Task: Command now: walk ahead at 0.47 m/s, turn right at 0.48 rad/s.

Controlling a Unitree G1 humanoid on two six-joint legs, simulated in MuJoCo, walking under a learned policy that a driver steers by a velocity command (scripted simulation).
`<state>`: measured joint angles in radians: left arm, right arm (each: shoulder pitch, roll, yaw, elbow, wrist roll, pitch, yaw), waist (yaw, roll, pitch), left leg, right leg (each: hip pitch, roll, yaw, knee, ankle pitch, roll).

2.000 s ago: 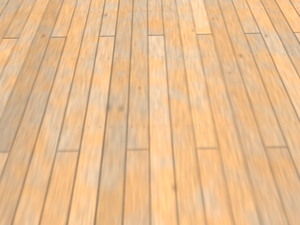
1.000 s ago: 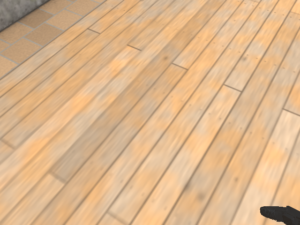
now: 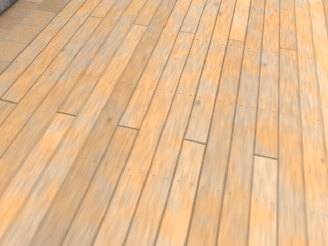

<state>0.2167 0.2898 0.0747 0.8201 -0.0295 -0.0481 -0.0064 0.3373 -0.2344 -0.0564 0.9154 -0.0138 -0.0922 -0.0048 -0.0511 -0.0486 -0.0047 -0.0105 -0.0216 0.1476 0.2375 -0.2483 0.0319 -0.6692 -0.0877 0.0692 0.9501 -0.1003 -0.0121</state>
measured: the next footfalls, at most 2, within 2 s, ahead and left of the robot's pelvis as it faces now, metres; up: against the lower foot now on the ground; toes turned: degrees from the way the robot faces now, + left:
right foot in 0.22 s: +0.29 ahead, -0.14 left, +0.00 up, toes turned -11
left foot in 0.72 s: +0.45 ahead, +0.02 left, +0.00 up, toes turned -34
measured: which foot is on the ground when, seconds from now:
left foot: down 0.00-0.24, up 0.26-0.70, down 0.72-1.00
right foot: up 0.00-0.20, down 0.22-0.72, up 0.74-1.00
